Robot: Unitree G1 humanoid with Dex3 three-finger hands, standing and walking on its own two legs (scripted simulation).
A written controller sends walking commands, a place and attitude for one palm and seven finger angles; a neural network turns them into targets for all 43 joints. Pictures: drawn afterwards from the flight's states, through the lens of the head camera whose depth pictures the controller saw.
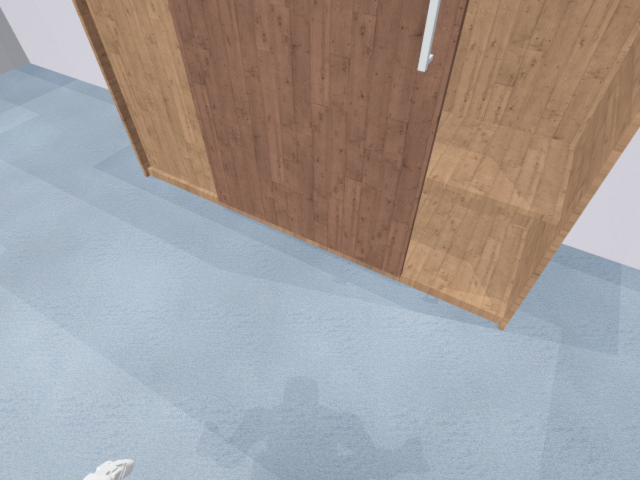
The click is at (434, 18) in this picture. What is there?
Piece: wardrobe's sliding door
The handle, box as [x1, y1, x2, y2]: [418, 0, 440, 71]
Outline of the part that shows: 440,0 430,0 418,64 418,70 424,71 426,69 427,64 432,59 432,55 429,52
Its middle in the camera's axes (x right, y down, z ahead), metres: +0.24 -0.48 +0.83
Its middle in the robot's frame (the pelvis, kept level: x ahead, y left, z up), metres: +0.97 -0.20 +0.20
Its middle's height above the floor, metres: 0.97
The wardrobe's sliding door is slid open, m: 0.39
